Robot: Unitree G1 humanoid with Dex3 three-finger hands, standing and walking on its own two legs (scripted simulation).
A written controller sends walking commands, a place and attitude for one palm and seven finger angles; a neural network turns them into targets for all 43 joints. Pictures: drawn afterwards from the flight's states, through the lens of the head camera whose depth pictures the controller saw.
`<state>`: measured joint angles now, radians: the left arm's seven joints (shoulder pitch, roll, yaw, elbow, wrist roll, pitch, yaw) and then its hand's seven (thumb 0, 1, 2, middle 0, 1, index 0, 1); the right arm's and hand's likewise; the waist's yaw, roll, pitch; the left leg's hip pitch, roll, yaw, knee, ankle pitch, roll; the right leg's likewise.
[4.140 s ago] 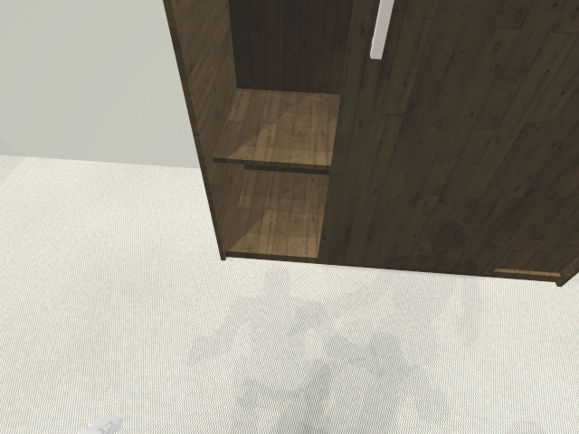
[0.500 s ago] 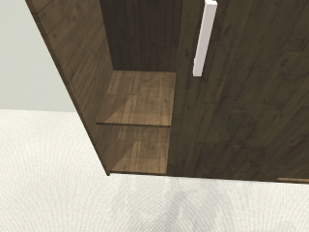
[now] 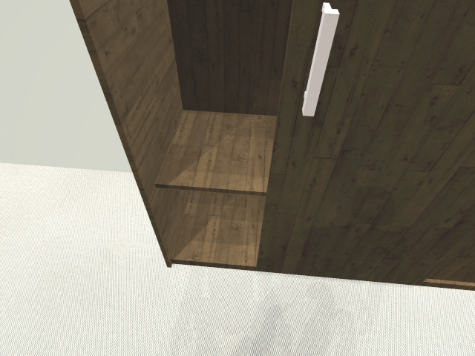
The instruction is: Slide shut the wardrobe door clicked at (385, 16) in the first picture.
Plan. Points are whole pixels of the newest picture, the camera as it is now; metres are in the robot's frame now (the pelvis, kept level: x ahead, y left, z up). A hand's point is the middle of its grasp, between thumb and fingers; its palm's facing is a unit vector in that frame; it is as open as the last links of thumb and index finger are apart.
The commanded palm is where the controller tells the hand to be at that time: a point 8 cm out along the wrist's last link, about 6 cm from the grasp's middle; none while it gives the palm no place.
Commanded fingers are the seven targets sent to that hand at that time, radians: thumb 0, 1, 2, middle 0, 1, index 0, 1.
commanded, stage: come to a stop and stand still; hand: right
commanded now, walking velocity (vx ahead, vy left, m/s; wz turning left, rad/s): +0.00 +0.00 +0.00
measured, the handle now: (316, 63) +0.57 -0.10 +0.23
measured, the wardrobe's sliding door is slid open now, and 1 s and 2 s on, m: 0.38 0.38 0.38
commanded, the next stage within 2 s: look again from close up in 0.06 s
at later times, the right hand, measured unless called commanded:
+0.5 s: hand out of the picture +0.04 -0.19 -0.18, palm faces +0.04 +0.97 -0.22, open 7.4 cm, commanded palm none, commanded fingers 0.00 -0.90 -0.90 0.20 0.30 0.20 0.30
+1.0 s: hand out of the picture -0.03 -0.19 -0.18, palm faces +0.02 +0.98 -0.19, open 7.4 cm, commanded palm none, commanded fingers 0.00 -0.90 -0.90 0.20 0.30 0.20 0.30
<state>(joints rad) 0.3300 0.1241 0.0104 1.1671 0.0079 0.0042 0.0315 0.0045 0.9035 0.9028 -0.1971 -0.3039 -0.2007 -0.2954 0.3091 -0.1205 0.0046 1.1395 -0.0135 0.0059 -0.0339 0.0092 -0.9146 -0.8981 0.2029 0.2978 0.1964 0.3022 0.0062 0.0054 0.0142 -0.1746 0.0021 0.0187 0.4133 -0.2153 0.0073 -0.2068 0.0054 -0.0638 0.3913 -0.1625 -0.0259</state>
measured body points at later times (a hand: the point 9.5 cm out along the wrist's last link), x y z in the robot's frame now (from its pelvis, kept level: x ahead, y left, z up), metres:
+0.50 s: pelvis +0.01 -0.01 -0.01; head -0.01 -0.01 +0.44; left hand +0.06 +0.23 -0.16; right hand +0.04 -0.24 -0.16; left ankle +0.01 +0.11 -0.74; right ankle +0.03 -0.10 -0.74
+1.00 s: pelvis -0.02 -0.02 +0.00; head -0.02 -0.02 +0.45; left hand -0.01 +0.21 -0.16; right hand -0.03 -0.24 -0.16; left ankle +0.01 +0.11 -0.74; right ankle +0.03 -0.10 -0.74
